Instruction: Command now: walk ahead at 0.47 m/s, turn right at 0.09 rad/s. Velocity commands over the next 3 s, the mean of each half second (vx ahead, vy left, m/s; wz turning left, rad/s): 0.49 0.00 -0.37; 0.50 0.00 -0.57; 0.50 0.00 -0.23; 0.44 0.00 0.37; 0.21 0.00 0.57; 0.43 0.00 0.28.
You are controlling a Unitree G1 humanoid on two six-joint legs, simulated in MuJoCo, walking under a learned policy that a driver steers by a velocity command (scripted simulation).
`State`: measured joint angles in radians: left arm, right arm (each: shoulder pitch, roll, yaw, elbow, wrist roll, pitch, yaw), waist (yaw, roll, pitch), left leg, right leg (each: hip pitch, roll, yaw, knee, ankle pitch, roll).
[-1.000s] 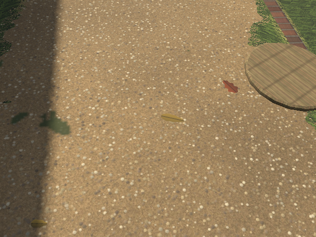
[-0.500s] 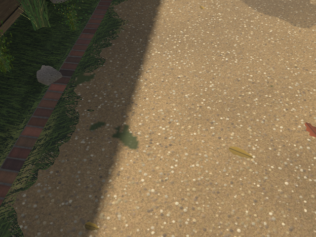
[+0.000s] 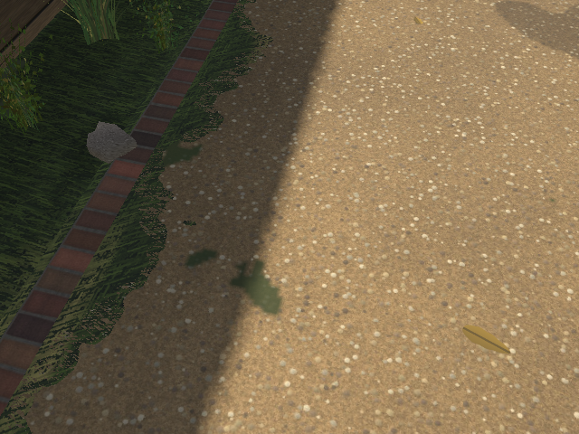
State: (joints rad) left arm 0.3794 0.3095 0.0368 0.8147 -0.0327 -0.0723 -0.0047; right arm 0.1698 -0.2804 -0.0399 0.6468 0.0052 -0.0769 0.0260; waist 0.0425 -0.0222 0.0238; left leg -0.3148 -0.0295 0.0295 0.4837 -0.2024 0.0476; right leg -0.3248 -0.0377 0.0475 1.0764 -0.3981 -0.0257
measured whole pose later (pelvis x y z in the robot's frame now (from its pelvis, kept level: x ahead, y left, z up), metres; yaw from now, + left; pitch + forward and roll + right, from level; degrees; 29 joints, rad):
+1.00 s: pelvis +0.57 -0.08 -0.01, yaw -32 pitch +1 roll +1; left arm 0.34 0.31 0.05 0.71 -0.03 -0.02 0.01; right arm 0.16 -0.27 -0.04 0.66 -0.01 -0.10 0.01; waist 0.02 -0.03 0.02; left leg -0.35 -0.03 0.02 0.52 -0.19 0.01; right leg -0.38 0.05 0.11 1.16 -0.43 -0.02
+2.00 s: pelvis +1.00 -0.39 -0.02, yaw -23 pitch +2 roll -1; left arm 0.26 0.29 0.05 0.79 0.00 -0.06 0.01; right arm 0.11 -0.30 -0.06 0.66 0.00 -0.05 0.04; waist 0.02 0.01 0.08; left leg -0.49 -0.06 0.02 0.59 -0.14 0.09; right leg -0.28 0.00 -0.01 1.19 -0.55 0.04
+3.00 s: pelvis +1.35 -0.41 +0.00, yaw +2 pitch +2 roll +0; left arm 0.32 0.31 0.06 0.83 -0.03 -0.07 0.00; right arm 0.21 -0.25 -0.05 0.67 -0.01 -0.06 0.03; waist 0.02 -0.03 0.03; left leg -0.27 -0.02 0.07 0.45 -0.21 0.05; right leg -0.47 -0.09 0.04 1.15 -0.34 0.00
